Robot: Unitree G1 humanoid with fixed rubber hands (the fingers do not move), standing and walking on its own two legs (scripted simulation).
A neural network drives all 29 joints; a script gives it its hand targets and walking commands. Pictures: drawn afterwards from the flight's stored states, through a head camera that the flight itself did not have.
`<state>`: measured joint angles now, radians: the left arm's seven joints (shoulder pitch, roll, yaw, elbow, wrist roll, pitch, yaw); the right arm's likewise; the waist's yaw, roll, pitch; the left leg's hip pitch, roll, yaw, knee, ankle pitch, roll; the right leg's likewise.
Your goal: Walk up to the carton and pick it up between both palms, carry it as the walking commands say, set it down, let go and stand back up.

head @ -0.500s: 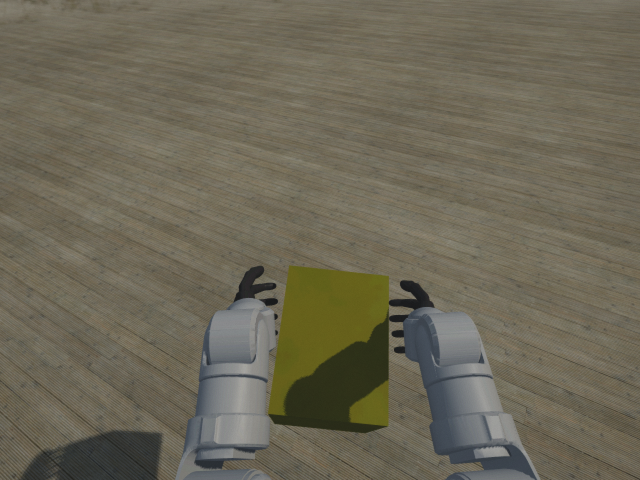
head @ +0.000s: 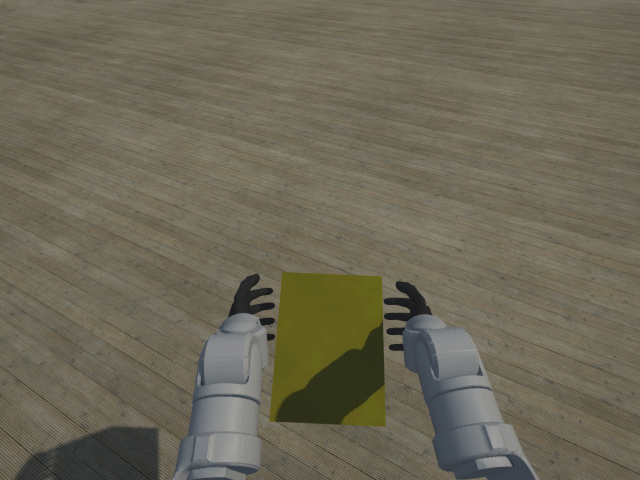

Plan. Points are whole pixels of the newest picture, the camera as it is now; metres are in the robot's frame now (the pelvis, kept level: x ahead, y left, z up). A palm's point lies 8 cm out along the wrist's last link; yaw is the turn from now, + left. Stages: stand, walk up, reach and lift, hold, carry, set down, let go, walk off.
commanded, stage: carry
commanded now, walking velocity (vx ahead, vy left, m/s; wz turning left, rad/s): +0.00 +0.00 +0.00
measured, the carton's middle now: (328, 352) +0.34 +0.01 -0.06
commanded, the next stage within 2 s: none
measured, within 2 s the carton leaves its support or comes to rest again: neither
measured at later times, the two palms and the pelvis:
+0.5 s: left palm (243, 332) +0.31 +0.12 +0.05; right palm (419, 331) +0.31 -0.11 +0.05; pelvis +0.01 +0.00 +0.00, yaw +0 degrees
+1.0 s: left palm (232, 335) +0.31 +0.14 +0.04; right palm (407, 332) +0.31 -0.10 +0.04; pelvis +0.01 +0.01 +0.00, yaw +0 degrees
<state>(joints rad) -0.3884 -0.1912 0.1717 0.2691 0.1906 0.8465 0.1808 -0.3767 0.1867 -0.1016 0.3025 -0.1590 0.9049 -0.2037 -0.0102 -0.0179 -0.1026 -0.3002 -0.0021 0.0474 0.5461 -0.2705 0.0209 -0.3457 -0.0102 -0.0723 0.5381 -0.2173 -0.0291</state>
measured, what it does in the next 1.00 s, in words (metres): stands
